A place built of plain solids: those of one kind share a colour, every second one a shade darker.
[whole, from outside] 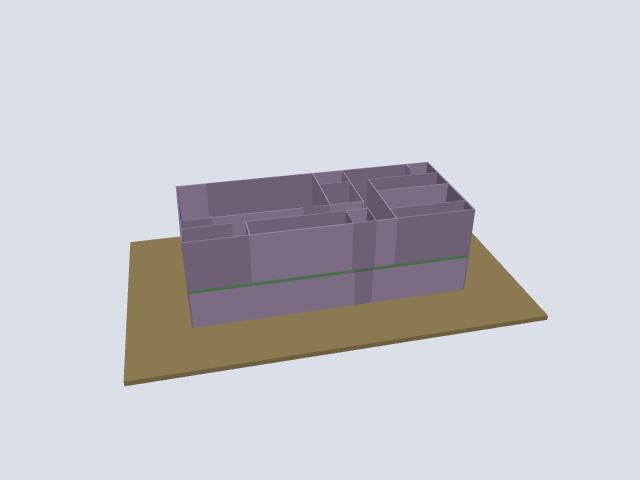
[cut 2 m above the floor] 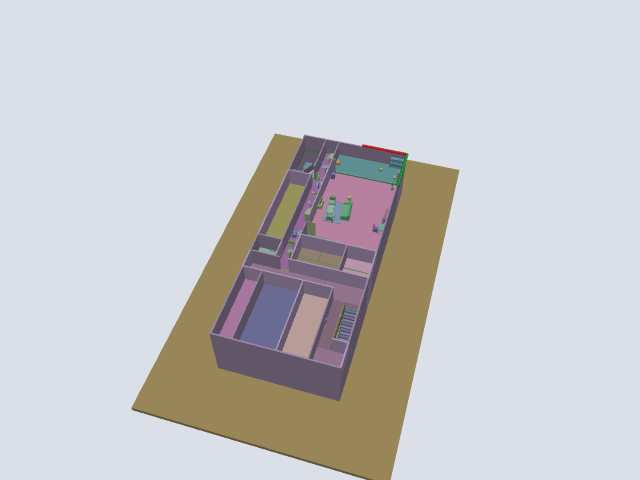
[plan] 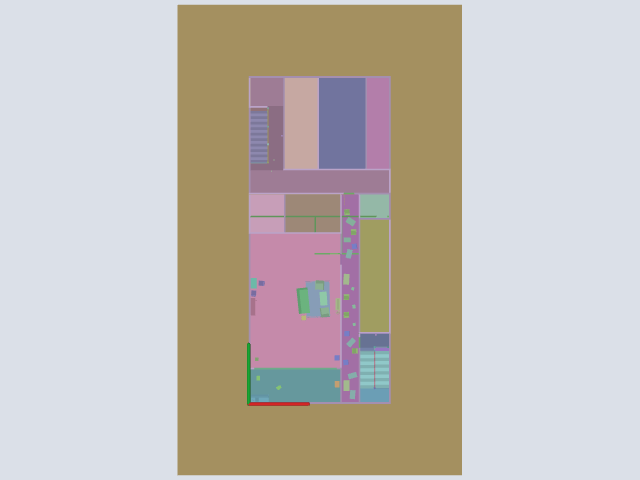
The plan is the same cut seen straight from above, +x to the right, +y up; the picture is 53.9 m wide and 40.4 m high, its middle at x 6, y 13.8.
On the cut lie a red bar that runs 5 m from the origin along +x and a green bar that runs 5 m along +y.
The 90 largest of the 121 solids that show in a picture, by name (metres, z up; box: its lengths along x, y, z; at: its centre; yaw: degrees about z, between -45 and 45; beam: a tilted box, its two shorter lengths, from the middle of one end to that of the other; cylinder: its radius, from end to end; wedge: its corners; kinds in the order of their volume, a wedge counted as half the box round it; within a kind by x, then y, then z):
{
 "under_1": {"box": [23.96, 39.6, 0.5], "at": [5.98, 13.8, -0.33]},
 "wall_1": {"box": [0.16, 2.75, 5.06], "at": [0.08, 1.53, 6.62]},
 "wall_2": {"box": [0.16, 3.69, 4.09], "at": [0.08, 2.0, 1.75]},
 "wall_3": {"box": [0.16, 11.29, 5.06], "at": [0.08, 8.69, 6.62]},
 "wall_4": {"box": [0.16, 11.73, 4.09], "at": [0.08, 9.85, 1.75]},
 "wall_5": {"box": [0.16, 3.18, 5.06], "at": [0.08, 16.05, 6.62]},
 "wall_6": {"box": [0.16, 1.8, 4.09], "at": [0.08, 16.74, 1.75]},
 "wall_7": {"box": [0.16, 7.17, 5.06], "at": [0.08, 21.36, 6.62]},
 "wall_8": {"box": [0.16, 9.67, 4.09], "at": [0.08, 22.61, 1.75]},
 "wall_9": {"box": [0.16, 2.37, 5.06], "at": [0.08, 26.25, 6.62]},
 "wall_10": {"box": [1.58, 0.13, 5.06], "at": [0.79, 25.0, 6.62]},
 "wall_11": {"box": [0.13, 7.64, 5.06], "at": [2.96, 23.62, 6.62]},
 "wall_12": {"box": [0.13, 3.18, 5.06], "at": [3.04, 16.05, 6.62]},
 "wall_13": {"box": [7.84, 0.13, 5.06], "at": [3.92, 14.39, 6.62]},
 "wall_14": {"box": [7.99, 0.13, 5.06], "at": [4.0, 17.7, 6.62]},
 "wall_15": {"box": [0.13, 7.64, 5.06], "at": [5.84, 23.62, 6.62]},
 "wall_16": {"box": [11.96, 0.16, 9.45], "at": [5.98, 0.08, 4.42]},
 "wall_17": {"box": [11.96, 0.16, 9.45], "at": [5.98, 27.52, 4.42]},
 "wall_18": {"box": [10.0, 0.13, 4.09], "at": [6.96, 17.7, 1.75]},
 "wall_19": {"box": [9.06, 0.13, 5.06], "at": [7.43, 19.73, 6.62]},
 "wall_20": {"box": [0.13, 2.75, 5.06], "at": [7.78, 1.53, 6.62]},
 "wall_21": {"box": [0.13, 8.69, 5.06], "at": [7.78, 7.38, 6.62]},
 "wall_22": {"box": [0.13, 1.7, 5.06], "at": [7.78, 13.48, 6.62]},
 "wall_23": {"box": [0.13, 3.18, 5.06], "at": [7.78, 16.05, 6.62]},
 "wall_24": {"box": [0.13, 4.57, 5.06], "at": [9.32, 2.44, 6.62]},
 "wall_25": {"box": [0.13, 9.46, 5.06], "at": [9.32, 10.78, 6.62]},
 "wall_26": {"box": [0.13, 2.0, 5.06], "at": [9.32, 16.64, 6.62]},
 "wall_27": {"box": [0.13, 7.64, 5.06], "at": [9.89, 23.62, 6.62]},
 "wall_28": {"box": [3.08, 0.13, 5.06], "at": [10.42, 17.7, 6.62]},
 "wall_29": {"box": [2.7, 0.13, 5.06], "at": [10.61, 5.99, 6.62]},
 "wall_30": {"box": [2.7, 0.13, 5.06], "at": [10.61, 15.57, 6.62]},
 "wall_31": {"box": [0.16, 5.76, 5.06], "at": [11.88, 3.04, 6.62]},
 "wall_32": {"box": [0.16, 15.55, 4.09], "at": [11.88, 7.93, 1.75]},
 "wall_33": {"box": [0.16, 9.46, 5.06], "at": [11.88, 10.78, 6.62]},
 "wall_34": {"box": [0.16, 2.0, 5.06], "at": [11.88, 16.64, 6.62]},
 "wall_35": {"box": [0.16, 1.8, 4.09], "at": [11.88, 16.74, 1.75]},
 "wall_36": {"box": [0.16, 1.9, 5.06], "at": [11.88, 18.72, 6.62]},
 "wall_37": {"box": [0.16, 9.67, 4.09], "at": [11.88, 22.61, 1.75]},
 "wall_38": {"box": [0.16, 7.64, 5.06], "at": [11.88, 23.62, 6.62]},
 "back_stair_1": {"box": [1.15, 3.15, 2.52], "at": [9.96, 2.86, 0.96]},
 "back_stair_2": {"box": [1.15, 2.87, 2.69], "at": [9.96, 3.01, 1.04]},
 "back_stair_3": {"box": [1.15, 2.58, 2.86], "at": [9.96, 3.15, 1.13]},
 "back_stair_4": {"box": [1.15, 2.3, 3.03], "at": [9.96, 3.29, 1.21]},
 "back_stair_5": {"box": [1.15, 2.01, 3.2], "at": [9.96, 3.43, 1.3]},
 "back_stair_6": {"box": [1.15, 1.73, 3.37], "at": [9.96, 3.58, 1.38]},
 "back_stair_7": {"box": [1.15, 1.44, 3.54], "at": [9.96, 3.72, 1.47]},
 "back_stair_8": {"box": [1.15, 1.16, 3.71], "at": [9.96, 3.86, 1.55]},
 "back_stair_9": {"box": [1.15, 0.88, 3.88], "at": [9.96, 4.0, 1.64]},
 "back_stair_10": {"box": [1.15, 0.59, 4.05], "at": [9.96, 4.14, 1.72]},
 "back_stair_11": {"box": [1.15, 0.31, 4.22], "at": [9.96, 4.29, 1.81]},
 "back_stair_12": {"box": [1.15, 0.59, 2.0], "at": [11.22, 1.61, 0.7]},
 "back_stair_13": {"box": [1.15, 0.88, 1.83], "at": [11.22, 1.75, 0.62]},
 "back_stair_14": {"box": [1.15, 1.16, 1.66], "at": [11.22, 1.89, 0.53]},
 "back_stair_15": {"box": [1.15, 1.44, 1.49], "at": [11.22, 2.04, 0.45]},
 "back_stair_16": {"box": [1.15, 1.73, 1.32], "at": [11.22, 2.18, 0.36]},
 "back_stair_17": {"box": [1.15, 2.01, 1.15], "at": [11.22, 2.32, 0.28]},
 "back_stair_18": {"box": [1.15, 2.3, 0.98], "at": [11.22, 2.46, 0.19]},
 "back_stair_19": {"box": [1.15, 2.58, 0.81], "at": [11.22, 2.6, 0.11]},
 "back_stair_20": {"box": [1.15, 2.87, 0.64], "at": [11.22, 2.75, 0.02]},
 "back_stair_21": {"box": [1.15, 3.15, 0.47], "at": [11.22, 2.89, -0.06]},
 "front_stair_1": {"box": [1.42, 0.26, 4.19], "at": [0.87, 20.4, 1.79]},
 "front_stair_2": {"box": [1.42, 0.49, 3.98], "at": [0.87, 20.51, 1.69]},
 "front_stair_3": {"box": [1.42, 0.95, 3.57], "at": [0.87, 20.74, 1.49]},
 "front_stair_4": {"box": [1.42, 1.18, 3.37], "at": [0.87, 20.86, 1.38]},
 "front_stair_5": {"box": [1.42, 1.41, 3.16], "at": [0.87, 20.97, 1.28]},
 "front_stair_6": {"box": [1.42, 1.87, 2.75], "at": [0.87, 21.2, 1.08]},
 "front_stair_7": {"box": [1.42, 2.1, 2.55], "at": [0.87, 21.32, 0.97]},
 "front_stair_8": {"box": [1.42, 2.33, 2.35], "at": [0.87, 21.43, 0.87]},
 "front_stair_9": {"box": [1.42, 2.79, 1.94], "at": [0.87, 21.66, 0.67]},
 "front_stair_10": {"box": [1.42, 3.02, 1.73], "at": [0.87, 21.78, 0.57]},
 "front_stair_11": {"box": [1.42, 3.48, 1.32], "at": [0.87, 22.01, 0.36]},
 "front_stair_12": {"box": [1.42, 3.71, 1.12], "at": [0.87, 22.12, 0.26]},
 "front_stair_13": {"box": [1.42, 3.94, 0.91], "at": [0.87, 22.24, 0.16]},
 "front_stair_14": {"box": [1.42, 4.4, 0.5], "at": [0.87, 22.47, -0.05]},
 "floor_shop_1": {"box": [8.77, 9.67, 0.5], "at": [7.42, 22.61, -0.25]},
 "upper_floor_lodge_room_1": {"box": [7.55, 11.29, 0.16], "at": [3.94, 8.69, 4.01]},
 "floor_back_stair_hall_1": {"box": [2.41, 11.27, 0.5], "at": [10.6, 10.07, -0.25]},
 "upper_floor_dais_1": {"box": [7.55, 2.75, 0.35], "at": [3.94, 1.53, 4.1]},
 "back_stair_landing_1": {"box": [2.41, 1.15, 2.34], "at": [10.6, 0.74, 0.87]},
 "upper_floor_upper_hall_1": {"box": [2.74, 2.37, 0.16], "at": [1.53, 26.25, 4.01]},
 "upper_floor_upper_hall_2": {"box": [1.32, 4.8, 0.16], "at": [2.24, 22.67, 4.01]},
 "upper_floor_upper_hall_3": {"box": [11.64, 1.9, 0.16], "at": [5.98, 18.72, 4.01]},
 "upper_floor_committee_1": {"box": [3.92, 7.64, 0.16], "at": [7.87, 23.62, 4.01]},
 "upper_floor_side_passage_1": {"box": [1.42, 17.48, 0.16], "at": [8.55, 8.9, 4.01]},
 "floor_stair_hall_1": {"box": [2.74, 2.8, 0.5], "at": [1.53, 26.04, -0.25]},
 "upper_floor_regalia_store_1": {"box": [2.41, 9.46, 0.16], "at": [10.6, 10.78, 4.01]},
 "upper_floor_sec_1": {"box": [2.75, 7.64, 0.16], "at": [4.41, 23.62, 4.01]},
 "upper_floor_anteroom_1": {"box": [4.61, 3.18, 0.16], "at": [5.41, 16.05, 4.01]},
 "upper_floor_store_1": {"box": [1.84, 7.64, 0.16], "at": [10.88, 23.62, 4.01]},
 "upper_floor_preparation_room_1": {"box": [2.81, 3.18, 0.16], "at": [1.56, 16.05, 4.01]}
}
